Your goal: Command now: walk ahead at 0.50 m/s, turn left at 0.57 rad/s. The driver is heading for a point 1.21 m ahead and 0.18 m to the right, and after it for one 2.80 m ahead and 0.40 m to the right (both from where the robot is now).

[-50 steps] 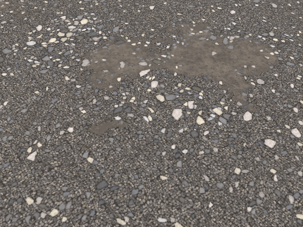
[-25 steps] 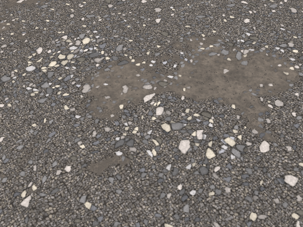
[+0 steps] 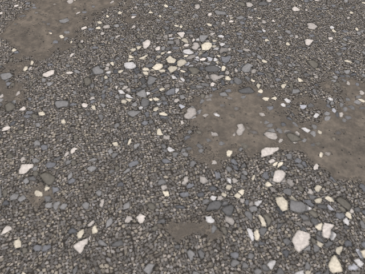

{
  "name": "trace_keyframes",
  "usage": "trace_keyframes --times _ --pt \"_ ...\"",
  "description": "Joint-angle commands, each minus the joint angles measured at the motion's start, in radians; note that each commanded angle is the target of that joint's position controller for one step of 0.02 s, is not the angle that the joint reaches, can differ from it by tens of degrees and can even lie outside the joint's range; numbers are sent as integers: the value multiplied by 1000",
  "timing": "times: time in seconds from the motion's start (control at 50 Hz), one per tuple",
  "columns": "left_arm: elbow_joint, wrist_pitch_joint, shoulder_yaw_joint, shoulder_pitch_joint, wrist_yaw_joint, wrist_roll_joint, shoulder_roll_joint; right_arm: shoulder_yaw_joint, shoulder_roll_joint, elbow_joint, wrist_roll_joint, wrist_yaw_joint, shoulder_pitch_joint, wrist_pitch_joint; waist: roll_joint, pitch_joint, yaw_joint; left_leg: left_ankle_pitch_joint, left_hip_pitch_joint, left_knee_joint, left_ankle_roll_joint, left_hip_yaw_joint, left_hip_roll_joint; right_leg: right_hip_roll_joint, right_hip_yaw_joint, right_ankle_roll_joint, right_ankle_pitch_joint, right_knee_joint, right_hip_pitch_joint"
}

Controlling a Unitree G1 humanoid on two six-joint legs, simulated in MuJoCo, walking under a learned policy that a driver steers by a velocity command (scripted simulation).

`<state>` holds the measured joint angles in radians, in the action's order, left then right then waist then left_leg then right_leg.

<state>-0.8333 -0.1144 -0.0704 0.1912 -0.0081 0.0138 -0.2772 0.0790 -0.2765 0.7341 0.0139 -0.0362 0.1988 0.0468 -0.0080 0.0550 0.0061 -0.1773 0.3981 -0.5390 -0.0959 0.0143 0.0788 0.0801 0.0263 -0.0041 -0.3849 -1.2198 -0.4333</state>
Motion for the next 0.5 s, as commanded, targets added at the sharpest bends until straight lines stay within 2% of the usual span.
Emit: trace_keyframes --times 0.02,0.06,0.1,0.16,0.22,0.3,0.34,0.36,0.38,0.4,0.42,0.44,0.46,0.48,0.5 --pt "77 -2 -33 13 -5 -18 -119 28 -116 -84 -11 14 3 23 47 -141 17 189 -250 296 -198 -392 -264 57 57 1 82 77 -200" --pt "89 15 -29 -10 -7 -28 -95 33 -135 -81 -4 24 27 29 41 -121 20 250 -193 316 -202 -337 -242 40 39 -24 141 165 -195" --pt "116 19 -22 -89 -8 -32 -78 38 -152 -72 2 38 63 28 44 -91 -3 253 -178 323 -187 -305 -221 20 33 -46 252 302 -222" --pt "127 13 -5 -161 8 -23 -48 30 -132 -55 2 47 92 25 86 -78 -39 179 -178 324 -137 -233 -184 -9 19 -46 456 534 -169" --pt "142 6 3 -232 25 -8 -51 27 -136 -24 0 44 140 32 102 -45 -82 117 -208 328 -124 -229 -217 -16 3 -26 553 625 -138" --pt "184 -2 5 -297 47 0 -78 31 -153 16 -6 44 194 25 92 -4 -109 223 -422 271 -118 -254 -306 -17 0 35 406 676 -275" --pt "187 -4 5 -271 61 3 -83 35 -165 23 -5 51 187 17 101 -11 -90 357 -482 226 -95 -230 -322 -32 -16 69 319 694 -259" --pt "177 -4 0 -223 64 3 -96 36 -174 19 -6 53 165 13 110 -40 -62 509 -483 182 -79 -201 -311 -58 -40 88 284 702 -178" --pt "155 -3 -12 -141 63 0 -115 36 -181 13 -6 56 140 9 111 -99 -15 698 -469 94 -61 -159 -285 -99 -76 110 292 718 -39" --pt "116 0 -32 -4 59 -5 -150 29 -170 4 -8 59 123 6 83 -187 52 792 -417 -73 -35 -106 -235 -117 -72 142 342 728 166" --pt "94 4 -47 156 53 -10 -212 13 -139 -22 -28 64 122 8 -25 -305 106 536 -225 -361 5 -57 -182 39 154 210 399 723 441" --pt "81 7 -62 202 58 -2 -276 -13 -48 -37 -30 51 244 31 -290 -383 35 -243 200 -700 92 -41 6 241 639 383 237 815 774" --pt "79 14 -42 212 58 20 -189 -9 -112 -37 -15 41 186 54 -200 -370 83 -351 346 -785 84 -153 -28 240 751 362 23 910 808" --pt "100 20 -31 150 50 13 -155 0 -149 -68 9 32 77 71 -127 -227 92 -264 407 -780 75 -149 -74 213 626 320 28 931 690" --pt "118 26 -27 101 46 0 -147 -4 -139 -82 2 33 16 81 -22 -157 73 -198 379 -724 70 -131 -110 175 530 295 111 944 558"
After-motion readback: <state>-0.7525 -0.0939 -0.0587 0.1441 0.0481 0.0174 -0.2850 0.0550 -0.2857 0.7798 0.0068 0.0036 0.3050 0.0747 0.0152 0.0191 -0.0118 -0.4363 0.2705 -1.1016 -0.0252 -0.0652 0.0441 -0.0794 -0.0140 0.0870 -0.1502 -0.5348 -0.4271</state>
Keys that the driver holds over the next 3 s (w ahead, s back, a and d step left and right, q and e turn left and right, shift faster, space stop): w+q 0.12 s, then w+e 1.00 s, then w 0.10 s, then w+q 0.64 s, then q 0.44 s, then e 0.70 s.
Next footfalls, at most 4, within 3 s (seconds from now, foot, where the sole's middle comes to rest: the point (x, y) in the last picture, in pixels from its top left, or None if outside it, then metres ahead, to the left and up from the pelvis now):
0.40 right None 0.41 -0.13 -0.77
0.92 left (181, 201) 0.71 0.03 -0.77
1.40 right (267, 172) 0.85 -0.33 -0.77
1.92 left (217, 111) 1.19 -0.14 -0.77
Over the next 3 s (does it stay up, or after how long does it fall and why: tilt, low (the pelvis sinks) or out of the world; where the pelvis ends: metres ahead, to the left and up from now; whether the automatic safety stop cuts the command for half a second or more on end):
stays up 1.19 -0.26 0.01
